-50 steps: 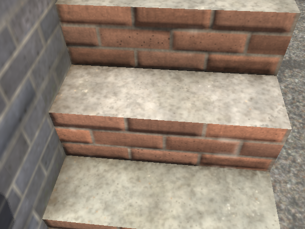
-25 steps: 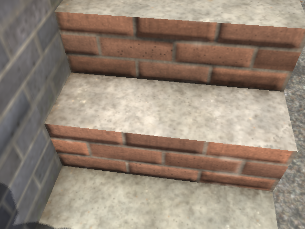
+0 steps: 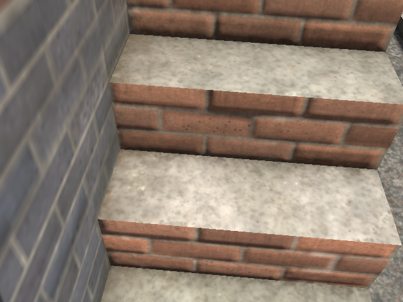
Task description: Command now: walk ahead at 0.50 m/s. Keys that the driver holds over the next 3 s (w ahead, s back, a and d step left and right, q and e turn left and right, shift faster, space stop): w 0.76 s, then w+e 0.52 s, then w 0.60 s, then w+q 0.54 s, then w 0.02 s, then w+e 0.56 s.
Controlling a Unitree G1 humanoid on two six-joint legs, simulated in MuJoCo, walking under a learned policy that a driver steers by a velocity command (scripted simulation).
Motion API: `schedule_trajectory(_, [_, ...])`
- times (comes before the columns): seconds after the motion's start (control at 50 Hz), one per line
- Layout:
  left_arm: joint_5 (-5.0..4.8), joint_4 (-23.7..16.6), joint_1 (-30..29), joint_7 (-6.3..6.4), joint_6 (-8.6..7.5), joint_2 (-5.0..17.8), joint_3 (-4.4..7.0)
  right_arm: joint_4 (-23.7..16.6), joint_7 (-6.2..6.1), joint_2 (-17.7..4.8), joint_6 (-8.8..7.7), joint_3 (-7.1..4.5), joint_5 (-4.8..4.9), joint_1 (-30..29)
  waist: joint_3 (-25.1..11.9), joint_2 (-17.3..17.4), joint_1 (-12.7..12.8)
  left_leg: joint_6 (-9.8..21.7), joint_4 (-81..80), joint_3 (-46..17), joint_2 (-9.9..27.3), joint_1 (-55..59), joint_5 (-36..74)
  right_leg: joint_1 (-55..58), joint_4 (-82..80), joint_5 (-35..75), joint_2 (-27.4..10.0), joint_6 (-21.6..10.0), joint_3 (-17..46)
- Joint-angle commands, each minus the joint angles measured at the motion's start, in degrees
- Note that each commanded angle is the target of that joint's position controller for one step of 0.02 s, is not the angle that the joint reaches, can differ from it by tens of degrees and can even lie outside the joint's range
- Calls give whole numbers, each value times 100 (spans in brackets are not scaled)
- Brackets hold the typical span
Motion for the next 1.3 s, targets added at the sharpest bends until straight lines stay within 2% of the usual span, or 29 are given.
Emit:
schedule_trajectory(0.02, [-58,-15,894,109,203,459,183,-931,-162,-620,-158,-215,-83,-922,171,136,668,523,-2653,-2818,1675,-207,424,-38,11,436,-240,144,669])
schedule_trajectory(0.16, [-55,-740,156,364,344,338,185,-1965,-393,-614,257,-203,-62,-659,219,1285,333,625,-2896,-1218,1276,193,869,213,-1597,-450,-402,1083,-244])
schedule_trajectory(0.26, [-45,-856,832,326,222,480,164,-2546,-489,-698,80,-197,85,-1417,-79,1418,565,649,-2508,-1017,1377,71,616,1611,-4217,-1063,-1013,752,-772])
schedule_trajectory(0.3, [211,-608,1232,295,83,438,145,-2767,-452,-396,52,-184,121,-1358,64,864,295,353,-1639,-358,904,222,1049,1931,-5869,-1799,-876,349,-1297])
schedule_trajectory(0.36, [573,284,1991,-13,-170,110,120,-3019,-398,-174,98,-168,149,-1954,830,-1112,461,-536,1453,1109,-489,-890,704,3171,-9084,1952,-743,-765,-1916])
schedule_trajectory(0.38, [540,165,1146,-41,-198,-182,29,-3123,-467,103,18,42,625,-2252,1337,-1288,79,172,2318,-285,329,-440,-224,2009,-10515,2955,-1308,-696,-2089])
schedule_trajectory(0.4, [463,-142,63,-53,-194,-61,-31,-3217,-501,41,-61,13,712,-1329,1012,-911,-943,572,2051,-919,468,141,-340,2036,-11045,2760,-1426,-616,-2141])
schedule_trajectory(0.44, [79,-736,-107,123,-376,572,85,-2884,-181,-347,-21,-175,388,-545,-385,998,-1417,610,1052,-339,-504,1248,416,3183,-11027,2789,-1641,-585,-1508])
schedule_trajectory(0.48, [239,-375,875,250,-269,1729,360,-2961,-59,294,-206,115,275,-1096,-1720,615,-848,393,1922,237,-433,649,-162,4255,-8711,6727,-2331,-316,-1198])
schedule_trajectory(0.52, [-3,-170,1343,144,-37,2025,568,-2920,8,28,-228,212,489,-1875,-1230,177,-207,-74,3737,-181,199,-2526,-565,5407,-9729,1040,-3130,-1226,-384])
schedule_trajectory(0.54, [-210,-374,298,156,-101,2643,751,-3013,-49,112,-99,384,541,-1479,-1094,-813,-729,-226,3856,-701,972,-2766,141,5126,-10545,-2381,-4073,-1411,633])
schedule_trajectory(0.58, [-5,-528,357,302,-311,1771,539,-2499,-239,-214,-26,220,738,-2537,128,-460,232,-506,5693,-1793,829,-5193,329,5467,-10258,-3557,-4293,-1282,1209])
schedule_trajectory(0.66, [65,-236,986,199,-325,1443,472,-2674,-278,410,-217,506,475,-3576,660,-52,681,-633,5811,-1446,621,-6464,519,5391,-10069,-3109,-3591,-655,-96])
schedule_trajectory(0.72, [305,65,52,11,-141,806,309,-2649,-103,354,-13,537,475,-3014,798,-993,-55,-518,4590,-300,507,-3115,2032,2330,-11097,-1967,-2555,-664,-1712])
schedule_trajectory(0.74, [85,166,120,35,-173,892,368,-2370,0,235,34,503,378,-2490,744,-1034,-287,-210,3159,178,353,-914,2326,1303,-11520,-643,-2141,-812,-2267])
schedule_trajectory(0.76, [-35,616,587,-47,-71,1342,563,-2052,-84,23,24,297,153,-1997,106,-1303,-487,130,2896,207,-48,354,775,2030,-11237,3168,-2272,-942,-2048])
schedule_trajectory(0.78, [170,599,461,37,-22,1660,588,-1702,-73,-584,-58,-23,64,-554,-679,-1207,-1266,67,2288,256,-392,1536,573,3086,-10271,6249,-2218,-778,-1801])
schedule_trajectory(0.8, [163,573,-144,8,32,2164,653,-1479,-1,-891,-101,-223,-31,487,-1386,-1841,-2003,-78,1079,101,-447,2199,280,4165,-9499,7826,-2337,-689,-1553])
schedule_trajectory(0.82, [8,325,-766,-29,99,1867,556,-1122,30,-1203,-108,-407,-85,1251,-1420,-1957,-2243,135,-1040,-625,-277,2238,532,4829,-8306,7569,-2135,-424,-1390])
schedule_trajectory(0.84, [19,-282,-1493,-91,126,1154,350,-465,11,-2085,-78,-685,-311,1968,-1183,925,-2082,285,-1991,-2311,125,2684,2334,3560,-6435,3451,-1583,39,-1357])
schedule_trajectory(0.86, [-78,-247,-1228,-240,46,592,283,-580,0,-1899,-128,-633,-461,888,-1220,2577,-1188,609,-2658,-3468,474,2176,3280,2913,-3958,-1470,-885,397,-147])
schedule_trajectory(0.88, [-544,-176,-412,-273,-13,340,308,-1057,-12,-1179,-215,-458,-179,-452,-1343,2605,-502,819,-2400,-3347,808,1789,2849,2269,-2130,-1804,-463,680,915])
schedule_trajectory(0.9, [-609,-301,-508,-208,34,375,336,-1380,-37,-1014,-165,-435,-37,-968,-988,2526,-283,812,-2295,-3093,914,975,1002,1717,-1252,-1678,-442,672,678])
schedule_trajectory(0.96, [-2,-806,-417,-35,254,572,389,-1694,-145,-423,-167,-260,9,-1869,283,1626,249,665,-1890,-2590,1248,-174,690,1055,-598,-528,-667,511,728])
schedule_trajectory(1.04, [-166,-954,233,-72,340,793,556,-2134,-442,-702,-183,-313,-15,-1659,141,1137,525,692,-2264,-2618,2010,281,704,691,464,-153,-548,516,747])
schedule_trajectory(1.14, [-454,-909,1595,21,240,669,608,-2705,-105,-978,74,-290,223,-2698,-138,1168,1578,-4,-1864,296,1424,-243,1028,2969,-4219,-632,-1265,162,-688])
schedule_trajectory(1.2, [-64,-44,2100,151,254,340,631,-2790,-146,-477,106,-133,440,-2977,714,1020,1144,228,-102,710,1731,-564,1261,3324,-7797,1940,-1926,-475,-1256])
schedule_trajectory(1.26, [325,660,2238,-243,-173,-430,292,-3059,-254,314,-7,227,744,-3286,1771,-1813,1034,568,5474,845,888,-1226,-182,2983,-11259,3908,-1383,-749,-2092])
schedule_trajectory(1.3, [586,122,1828,-349,-528,1157,476,-3264,30,470,-549,307,341,-2407,596,-1755,-11,58,8476,-54,2,-3040,1077,3702,-7643,9577,-1896,-297,619])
